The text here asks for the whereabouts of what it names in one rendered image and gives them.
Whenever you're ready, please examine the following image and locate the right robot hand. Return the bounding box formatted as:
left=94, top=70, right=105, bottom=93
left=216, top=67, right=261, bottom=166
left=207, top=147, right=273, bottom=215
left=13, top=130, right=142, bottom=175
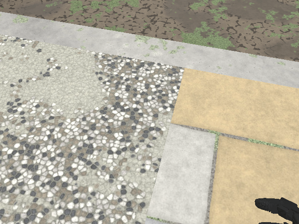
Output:
left=255, top=197, right=299, bottom=224

